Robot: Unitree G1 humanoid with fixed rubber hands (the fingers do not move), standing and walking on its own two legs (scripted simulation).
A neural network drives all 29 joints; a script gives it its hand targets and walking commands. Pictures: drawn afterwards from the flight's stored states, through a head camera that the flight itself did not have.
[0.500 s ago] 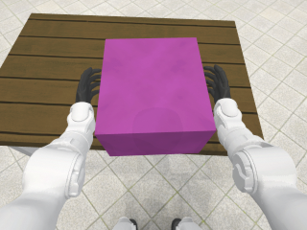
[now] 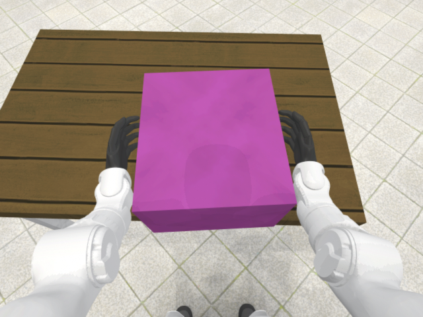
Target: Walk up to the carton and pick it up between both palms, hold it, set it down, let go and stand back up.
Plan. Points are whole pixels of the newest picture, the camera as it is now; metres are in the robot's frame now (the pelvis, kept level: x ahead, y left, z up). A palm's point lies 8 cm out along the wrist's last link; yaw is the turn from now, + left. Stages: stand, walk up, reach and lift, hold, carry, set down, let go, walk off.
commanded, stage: reach and lift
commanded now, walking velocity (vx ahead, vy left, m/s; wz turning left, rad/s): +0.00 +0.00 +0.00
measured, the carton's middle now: (210, 151) +0.46 +0.00 -0.05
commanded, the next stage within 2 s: none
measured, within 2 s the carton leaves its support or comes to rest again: leaves its support in 1.66 s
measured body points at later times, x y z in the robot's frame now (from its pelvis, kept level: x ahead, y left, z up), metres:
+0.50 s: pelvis +0.00 +0.00 +0.00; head +0.15 +0.00 +0.43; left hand +0.44 +0.18 -0.01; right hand +0.44 -0.18 +0.00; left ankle +0.00 +0.12 -0.71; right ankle +0.00 -0.13 -0.71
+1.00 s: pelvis +0.00 +0.00 +0.01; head +0.16 +0.00 +0.42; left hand +0.44 +0.18 -0.01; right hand +0.44 -0.18 -0.01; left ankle +0.00 +0.12 -0.71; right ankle +0.00 -0.13 -0.71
